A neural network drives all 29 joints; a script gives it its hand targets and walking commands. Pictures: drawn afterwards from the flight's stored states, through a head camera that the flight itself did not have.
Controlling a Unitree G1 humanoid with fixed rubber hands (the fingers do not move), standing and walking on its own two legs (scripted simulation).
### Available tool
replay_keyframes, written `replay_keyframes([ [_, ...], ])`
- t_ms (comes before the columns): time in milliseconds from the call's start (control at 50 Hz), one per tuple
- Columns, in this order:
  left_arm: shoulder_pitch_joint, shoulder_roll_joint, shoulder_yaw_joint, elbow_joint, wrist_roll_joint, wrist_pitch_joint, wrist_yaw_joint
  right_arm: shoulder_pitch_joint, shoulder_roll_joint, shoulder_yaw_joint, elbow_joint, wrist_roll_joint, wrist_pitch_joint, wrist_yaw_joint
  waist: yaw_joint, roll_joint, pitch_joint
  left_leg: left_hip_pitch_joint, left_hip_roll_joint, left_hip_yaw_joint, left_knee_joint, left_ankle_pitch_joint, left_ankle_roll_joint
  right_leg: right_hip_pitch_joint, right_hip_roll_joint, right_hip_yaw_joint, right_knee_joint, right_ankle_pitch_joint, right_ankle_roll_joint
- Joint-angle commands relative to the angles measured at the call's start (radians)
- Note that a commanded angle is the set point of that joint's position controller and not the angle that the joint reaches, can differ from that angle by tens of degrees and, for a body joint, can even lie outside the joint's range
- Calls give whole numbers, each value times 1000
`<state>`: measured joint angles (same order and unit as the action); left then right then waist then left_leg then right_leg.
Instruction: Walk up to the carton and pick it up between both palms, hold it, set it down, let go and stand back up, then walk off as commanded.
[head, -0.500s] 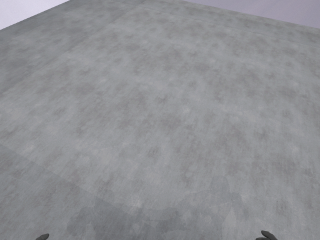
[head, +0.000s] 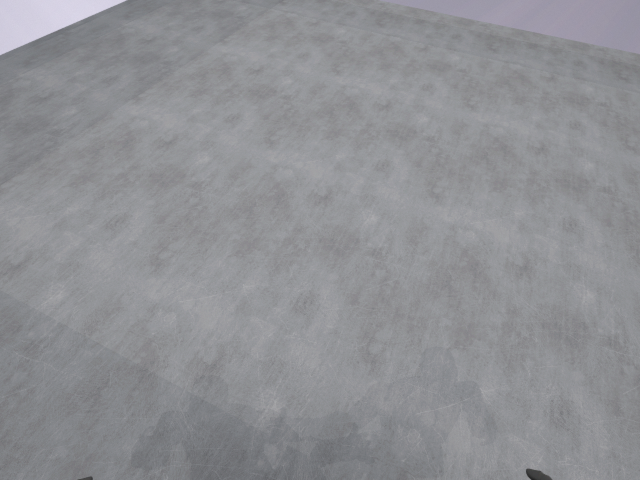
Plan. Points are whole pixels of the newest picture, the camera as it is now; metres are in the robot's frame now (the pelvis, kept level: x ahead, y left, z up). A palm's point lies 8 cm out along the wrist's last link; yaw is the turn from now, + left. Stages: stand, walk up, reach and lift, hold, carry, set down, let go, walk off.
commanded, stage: stand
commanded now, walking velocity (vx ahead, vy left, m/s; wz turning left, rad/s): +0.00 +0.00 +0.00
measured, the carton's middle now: out of the picture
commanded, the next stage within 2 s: walk up in 0.42 s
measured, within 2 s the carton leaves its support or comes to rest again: neither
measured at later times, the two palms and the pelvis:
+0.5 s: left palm out of the picture +0.10 +0.31 -0.11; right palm out of the picture +0.09 -0.32 -0.11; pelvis +0.01 +0.00 +0.00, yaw +0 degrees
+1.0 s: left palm (151, 387) +0.26 +0.22 -0.08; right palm out of the picture +0.04 -0.48 -0.10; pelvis +0.05 -0.08 -0.04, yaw -19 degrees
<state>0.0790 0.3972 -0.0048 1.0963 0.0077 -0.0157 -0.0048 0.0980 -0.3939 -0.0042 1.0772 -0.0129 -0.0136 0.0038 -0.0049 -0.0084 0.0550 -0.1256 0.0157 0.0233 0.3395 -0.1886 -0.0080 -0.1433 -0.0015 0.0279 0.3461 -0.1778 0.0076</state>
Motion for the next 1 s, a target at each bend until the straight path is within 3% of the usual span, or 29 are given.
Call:
replay_keyframes([
  [0,-40,176,31,-48,0,-14,10,-33,-176,-38,-42,-1,-12,-10,-2,-2,-83,29,111,-92,-50,105,28,17,-115,90,-44,146,-38],
  [140,-39,181,34,-46,-2,-9,11,-37,-179,-38,-39,1,-12,-10,0,19,-86,39,112,-88,-48,140,28,27,-116,90,-37,174,-40],
  [580,-45,179,36,-53,-3,-11,12,-36,-189,-40,-40,-4,-8,-10,1,2,-81,46,115,-83,-53,131,26,33,-120,93,-53,184,-38],
  [600,-62,259,93,-242,55,31,-48,32,-364,-164,-119,0,-29,-17,-27,37,-98,210,71,-27,82,-68,71,-281,-54,235,59,93,-130],
  [620,-108,250,92,-264,50,45,-93,92,-341,-168,-100,-6,-29,-26,-56,47,-68,312,143,-87,49,-176,111,-459,-43,197,108,-81,-115],
  [640,-120,217,88,-288,45,52,-110,115,-345,-176,-103,-13,-28,-32,-56,176,-61,320,296,-159,-76,-201,163,-511,-20,102,261,-180,-75],
  [660,-159,198,96,-313,57,61,-121,138,-334,-176,-120,-18,-33,-35,-75,152,-89,222,431,-192,-139,-126,212,-483,-55,79,420,-205,-44],
  [680,-128,208,105,-326,55,70,-129,82,-341,-178,-149,-21,-38,-37,-37,110,-73,125,488,-177,-157,-152,235,-463,-108,97,486,-214,-28],
  [700,-83,241,118,-329,52,75,-139,23,-359,-185,-185,-27,-45,-39,-5,88,-68,66,503,-173,-169,-187,244,-427,-137,103,537,-211,-20],
  [740,-4,244,120,-316,49,77,-158,-19,-345,-185,-223,-30,-54,-37,34,69,-77,69,479,-99,-147,-172,231,-424,-148,84,548,-207,-23],
  [800,7,210,124,-336,34,72,-179,-39,-336,-189,-254,-35,-58,-25,37,105,-43,18,337,87,-79,-101,159,-342,-123,-8,446,-114,-21],
  [840,28,193,131,-346,31,62,-185,-15,-342,-190,-244,-39,-54,-15,41,111,-56,-33,261,177,28,-32,128,-231,-79,-75,356,-106,-30],
  [880,129,209,144,-315,37,58,-173,-19,-348,-184,-244,-36,-44,-9,85,95,-62,-99,242,222,181,-29,125,-137,-15,-148,261,-86,-45],
  [900,206,249,159,-291,47,56,-159,-16,-322,-174,-242,-44,-39,-6,122,-1,-89,-137,195,252,374,-49,111,-74,23,-129,230,-117,-73],
  [920,288,315,179,-280,55,49,-142,-16,-281,-157,-254,-42,-39,-5,177,-167,-110,-272,118,251,621,-183,78,15,27,4,137,-195,-140],
  [940,291,366,193,-284,51,49,-132,-46,-209,-126,-284,-37,-40,-1,186,-359,-37,-552,5,188,810,-496,38,69,-105,341,-3,-334,-213],
  [960,229,369,190,-320,41,55,-136,-50,-218,-113,-326,-23,-46,1,127,-335,13,-628,9,58,803,-498,9,33,-204,628,-181,-356,-267],
  [980,162,421,208,-348,34,56,-132,-44,-277,-117,-343,-20,-53,-1,106,-324,5,-594,23,0,779,-462,-4,1,-266,756,-234,-348,-308],
])
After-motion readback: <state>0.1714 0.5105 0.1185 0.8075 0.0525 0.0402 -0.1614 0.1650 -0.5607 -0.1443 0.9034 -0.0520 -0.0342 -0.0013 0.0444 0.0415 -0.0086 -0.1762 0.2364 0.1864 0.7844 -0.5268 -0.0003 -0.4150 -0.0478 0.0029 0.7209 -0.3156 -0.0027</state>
